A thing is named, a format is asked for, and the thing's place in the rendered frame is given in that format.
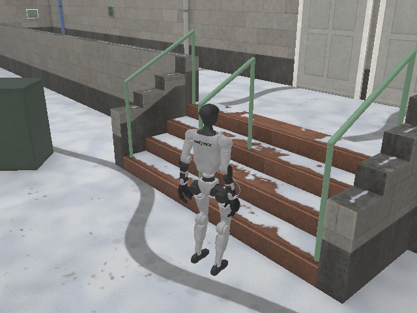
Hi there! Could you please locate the right robot forearm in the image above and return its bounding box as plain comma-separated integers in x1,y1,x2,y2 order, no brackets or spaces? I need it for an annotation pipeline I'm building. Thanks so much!
223,165,237,200

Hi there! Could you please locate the left robot forearm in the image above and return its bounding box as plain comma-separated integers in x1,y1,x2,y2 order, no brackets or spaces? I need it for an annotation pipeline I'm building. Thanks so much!
179,161,189,185

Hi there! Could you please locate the left robot hand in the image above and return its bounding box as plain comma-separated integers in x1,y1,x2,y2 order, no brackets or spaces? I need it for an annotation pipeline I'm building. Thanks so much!
178,183,193,203

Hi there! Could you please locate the robot right foot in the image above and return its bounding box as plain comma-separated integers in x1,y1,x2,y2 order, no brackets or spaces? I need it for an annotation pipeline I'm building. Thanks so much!
210,260,228,276

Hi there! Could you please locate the robot right shin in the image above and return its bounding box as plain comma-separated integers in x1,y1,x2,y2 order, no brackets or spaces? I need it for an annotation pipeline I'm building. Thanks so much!
214,225,230,267

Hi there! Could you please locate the left robot upper arm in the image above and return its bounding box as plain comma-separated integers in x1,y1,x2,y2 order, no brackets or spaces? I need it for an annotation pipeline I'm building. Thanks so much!
180,129,197,164

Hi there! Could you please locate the right robot upper arm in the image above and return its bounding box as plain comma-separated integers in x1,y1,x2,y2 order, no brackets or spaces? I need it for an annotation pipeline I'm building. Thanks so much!
218,135,233,174

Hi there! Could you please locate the right robot hand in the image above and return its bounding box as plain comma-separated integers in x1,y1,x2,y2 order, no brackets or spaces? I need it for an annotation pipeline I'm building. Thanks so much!
224,198,240,217

